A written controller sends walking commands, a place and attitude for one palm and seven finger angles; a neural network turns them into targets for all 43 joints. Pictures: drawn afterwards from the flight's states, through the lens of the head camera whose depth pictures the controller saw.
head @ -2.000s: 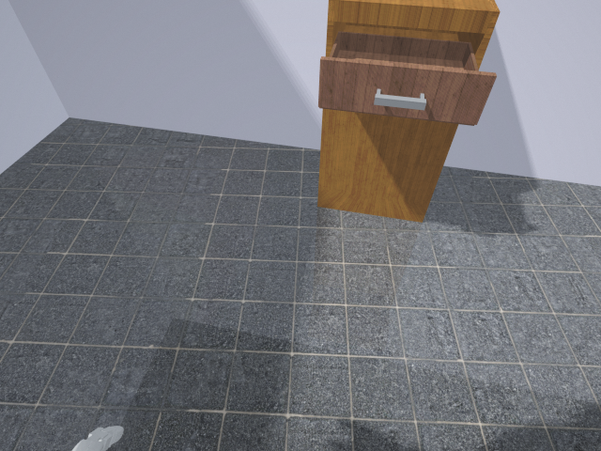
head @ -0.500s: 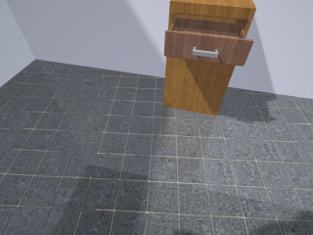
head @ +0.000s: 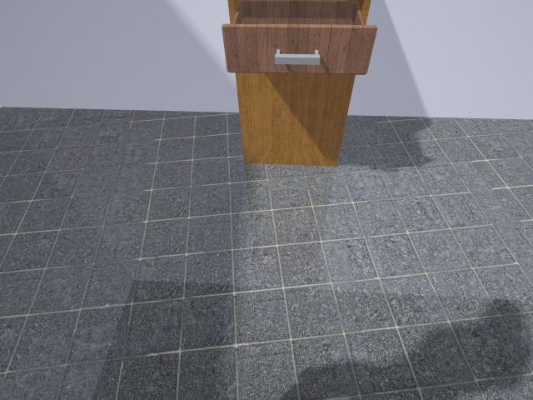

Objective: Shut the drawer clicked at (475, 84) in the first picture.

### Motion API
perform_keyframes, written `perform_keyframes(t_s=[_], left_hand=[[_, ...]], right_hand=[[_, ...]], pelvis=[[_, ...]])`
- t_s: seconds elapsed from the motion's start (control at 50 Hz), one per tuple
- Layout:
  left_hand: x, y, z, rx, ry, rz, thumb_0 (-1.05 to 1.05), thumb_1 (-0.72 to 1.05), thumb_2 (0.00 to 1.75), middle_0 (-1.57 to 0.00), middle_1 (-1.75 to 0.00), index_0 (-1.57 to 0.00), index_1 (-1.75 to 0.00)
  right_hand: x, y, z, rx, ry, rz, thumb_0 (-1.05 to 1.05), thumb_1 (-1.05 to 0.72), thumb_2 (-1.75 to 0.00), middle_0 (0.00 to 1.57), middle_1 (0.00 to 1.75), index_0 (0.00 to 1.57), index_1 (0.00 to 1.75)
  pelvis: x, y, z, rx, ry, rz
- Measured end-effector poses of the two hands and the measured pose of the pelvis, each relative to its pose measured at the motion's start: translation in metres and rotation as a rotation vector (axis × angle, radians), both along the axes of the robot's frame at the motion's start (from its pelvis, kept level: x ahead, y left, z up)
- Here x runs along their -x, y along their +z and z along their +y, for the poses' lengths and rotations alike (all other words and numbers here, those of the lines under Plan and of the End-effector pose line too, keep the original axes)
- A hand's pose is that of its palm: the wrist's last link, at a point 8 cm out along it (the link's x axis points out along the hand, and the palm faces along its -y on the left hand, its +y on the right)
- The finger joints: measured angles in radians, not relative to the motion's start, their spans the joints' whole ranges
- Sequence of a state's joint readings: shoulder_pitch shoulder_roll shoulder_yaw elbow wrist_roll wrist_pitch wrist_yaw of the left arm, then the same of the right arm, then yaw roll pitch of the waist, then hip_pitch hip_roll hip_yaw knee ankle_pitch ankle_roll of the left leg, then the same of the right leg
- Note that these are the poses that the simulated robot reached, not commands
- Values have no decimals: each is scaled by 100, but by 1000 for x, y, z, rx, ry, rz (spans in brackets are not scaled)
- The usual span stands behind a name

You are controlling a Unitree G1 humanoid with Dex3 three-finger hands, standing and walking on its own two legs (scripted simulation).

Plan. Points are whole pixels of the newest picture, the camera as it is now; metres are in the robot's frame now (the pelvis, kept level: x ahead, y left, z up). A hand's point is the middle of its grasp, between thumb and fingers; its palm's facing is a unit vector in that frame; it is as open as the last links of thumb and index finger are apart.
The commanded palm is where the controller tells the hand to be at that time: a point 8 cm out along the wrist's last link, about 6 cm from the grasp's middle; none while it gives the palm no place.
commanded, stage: walk to a spot facing it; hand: left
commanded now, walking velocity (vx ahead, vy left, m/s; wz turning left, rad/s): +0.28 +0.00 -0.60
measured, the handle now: (297, 56) +1.02 +0.00 +0.00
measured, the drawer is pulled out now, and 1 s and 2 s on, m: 0.28 0.28 0.28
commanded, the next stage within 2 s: none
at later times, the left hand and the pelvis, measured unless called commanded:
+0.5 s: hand out of the picture +0.07 +0.19 -0.14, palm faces -0.10 -0.97 -0.22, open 7.4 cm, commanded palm none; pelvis +0.08 +0.00 +0.02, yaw -13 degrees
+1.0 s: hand (212, 237) +0.46 +0.18 -0.16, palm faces -0.50 -0.85 -0.17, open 7.4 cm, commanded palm none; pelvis +0.28 +0.05 +0.02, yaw -32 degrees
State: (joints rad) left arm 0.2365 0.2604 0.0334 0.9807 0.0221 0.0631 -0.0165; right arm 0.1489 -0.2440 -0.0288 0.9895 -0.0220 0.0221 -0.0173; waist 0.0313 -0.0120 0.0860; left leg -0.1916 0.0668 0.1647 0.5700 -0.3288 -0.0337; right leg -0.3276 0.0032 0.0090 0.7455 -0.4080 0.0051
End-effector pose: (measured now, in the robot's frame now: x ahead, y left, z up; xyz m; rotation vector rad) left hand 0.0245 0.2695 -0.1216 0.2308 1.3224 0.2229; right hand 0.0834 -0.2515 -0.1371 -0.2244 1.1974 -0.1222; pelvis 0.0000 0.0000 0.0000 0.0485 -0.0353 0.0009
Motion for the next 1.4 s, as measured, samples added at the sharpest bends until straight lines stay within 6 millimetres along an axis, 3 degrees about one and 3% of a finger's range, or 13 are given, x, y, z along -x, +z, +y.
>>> perform_keyframes(t_s=[0.08,0.28,0.4,0.52,0.6,0.68,0.74,0.84,0.92,1.02,1.18,1.28,1.4], left_hand=[[2,-1,-24,5,-15,-19,1,91,89,-20,-30,-20,-30],[9,20,-56,60,-51,56,1,91,89,-20,-30,-20,-30],[-17,20,-50,65,-88,69,1,91,89,-20,-30,-20,-30],[-59,14,-30,70,-124,76,1,91,89,-20,-30,-20,-30],[-98,4,-9,75,-155,93,1,91,89,-20,-30,-20,-30],[-153,-20,17,84,-213,115,1,91,89,-20,-30,-20,-30],[-213,-22,27,85,-293,98,1,91,89,-20,-30,-20,-30],[-325,-10,17,105,-416,-19,1,92,89,-19,-30,-20,-30],[-400,-5,-8,125,-505,-87,1,92,89,-19,-29,-19,-30],[-469,-8,-58,165,-612,-105,1,92,90,-19,-29,-19,-30],[-547,-22,-170,244,-803,-107,1,92,90,-19,-29,-19,-30],[-579,-29,-217,253,-848,-159,1,91,89,-20,-30,-20,-30],[-602,-13,-210,139,-870,-103,0,92,89,-20,-30,-20,-30]], right_hand=[[19,-15,-12,-29,-39,50,0,-91,-90,20,30,21,30],[16,18,-32,-31,-130,2,1,-91,-90,20,30,20,30],[-7,25,-31,-13,-180,-37,1,-91,-90,20,30,20,30],[-56,32,-11,-10,-204,-99,1,-91,-90,20,30,20,30],[-103,39,9,-4,-216,-163,1,-91,-90,20,30,20,30],[-141,40,28,36,-254,-252,1,-91,-90,20,30,20,30],[-136,46,42,50,-323,-237,0,-91,-90,20,30,21,30],[-96,47,69,58,-477,-83,0,-91,-90,20,30,21,30],[-55,43,92,54,-597,76,0,-93,-90,20,30,21,30],[-20,38,133,-5,-726,257,0,-92,-90,20,30,20,30],[-22,29,183,-158,-901,441,0,-91,-90,20,30,20,30],[-57,5,161,-214,-965,427,1,-91,-90,20,30,21,30],[-152,-3,66,-117,-963,135,1,-91,-90,20,30,20,30]], pelvis=[[1,-6,-14,21,-15,2],[-21,21,-23,12,-116,54],[-48,23,-16,23,-175,71],[-87,21,1,40,-233,79],[-122,16,19,51,-277,81],[-160,1,38,58,-342,75],[-184,5,45,60,-403,58],[-224,18,51,78,-468,56],[-254,19,52,81,-518,59],[-289,15,44,75,-576,61],[-339,1,9,64,-675,61],[-370,-14,-24,35,-732,44],[-395,0,-39,42,-803,42]])
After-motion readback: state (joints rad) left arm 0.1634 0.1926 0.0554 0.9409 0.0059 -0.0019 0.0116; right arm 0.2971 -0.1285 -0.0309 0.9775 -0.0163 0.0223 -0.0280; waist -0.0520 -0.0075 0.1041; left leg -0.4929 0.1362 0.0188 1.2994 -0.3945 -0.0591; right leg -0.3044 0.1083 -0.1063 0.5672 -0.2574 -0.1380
